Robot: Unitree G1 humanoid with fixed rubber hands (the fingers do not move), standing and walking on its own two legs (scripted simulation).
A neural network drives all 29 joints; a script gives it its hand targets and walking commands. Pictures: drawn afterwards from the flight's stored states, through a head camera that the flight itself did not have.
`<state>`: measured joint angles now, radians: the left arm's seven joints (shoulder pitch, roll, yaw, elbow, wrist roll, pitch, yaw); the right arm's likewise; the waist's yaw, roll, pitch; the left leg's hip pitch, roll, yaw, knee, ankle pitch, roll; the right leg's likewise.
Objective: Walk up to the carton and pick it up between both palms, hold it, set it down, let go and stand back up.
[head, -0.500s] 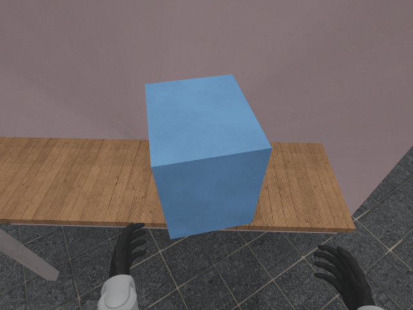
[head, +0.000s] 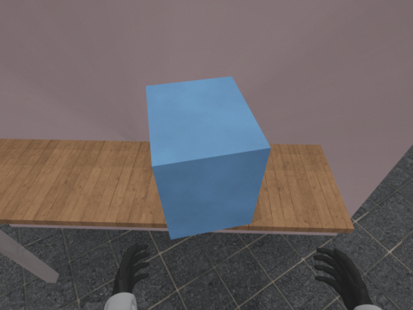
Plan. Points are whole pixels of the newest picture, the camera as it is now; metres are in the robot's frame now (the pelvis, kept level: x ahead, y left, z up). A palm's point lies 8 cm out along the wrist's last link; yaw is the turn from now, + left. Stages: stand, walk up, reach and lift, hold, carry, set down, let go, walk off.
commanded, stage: set down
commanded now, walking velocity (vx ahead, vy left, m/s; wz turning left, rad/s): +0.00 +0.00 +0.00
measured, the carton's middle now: (201, 158) +0.46 +0.07 +0.03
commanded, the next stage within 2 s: let go in 0.98 s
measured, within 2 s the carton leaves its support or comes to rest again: neither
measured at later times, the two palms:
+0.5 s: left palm (116, 299) +0.17 +0.21 -0.06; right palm (351, 304) +0.18 -0.24 -0.05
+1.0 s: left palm out of the picture +0.15 +0.22 -0.08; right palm out of the picture +0.17 -0.22 -0.08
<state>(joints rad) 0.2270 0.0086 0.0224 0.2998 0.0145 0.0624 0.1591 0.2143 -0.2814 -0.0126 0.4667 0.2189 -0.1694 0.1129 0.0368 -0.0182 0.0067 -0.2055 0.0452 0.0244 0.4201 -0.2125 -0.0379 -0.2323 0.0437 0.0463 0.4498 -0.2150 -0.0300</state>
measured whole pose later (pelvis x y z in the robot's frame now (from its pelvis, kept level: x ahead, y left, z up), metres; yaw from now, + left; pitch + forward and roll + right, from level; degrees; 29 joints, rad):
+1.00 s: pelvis +0.00 +0.01 +0.00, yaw +0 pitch +0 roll +0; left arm 0.23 0.13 0.02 0.47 0.01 0.10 0.05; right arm 0.16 -0.22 -0.01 0.69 0.07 -0.17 0.02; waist 0.04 -0.02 0.06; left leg -0.21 0.03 0.03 0.42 -0.22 -0.03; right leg -0.23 0.03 0.05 0.45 -0.22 -0.02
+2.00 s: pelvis +0.01 +0.01 +0.00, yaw +0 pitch +1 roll +0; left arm 0.23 0.24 0.02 0.80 0.01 -0.01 0.02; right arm 0.24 -0.21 -0.01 0.77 0.01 -0.03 0.02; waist 0.03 -0.02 0.05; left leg -0.22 0.03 0.03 0.45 -0.24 -0.02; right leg -0.23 0.03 0.05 0.45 -0.23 -0.01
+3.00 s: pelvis +0.00 +0.01 +0.00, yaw +0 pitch -1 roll +0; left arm 0.23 0.24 0.02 0.95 0.01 -0.03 0.02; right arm 0.21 -0.21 -0.01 0.92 0.01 -0.03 0.02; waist 0.03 -0.02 0.00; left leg -0.21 0.03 0.03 0.45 -0.23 -0.02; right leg -0.23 0.03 0.05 0.45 -0.21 -0.01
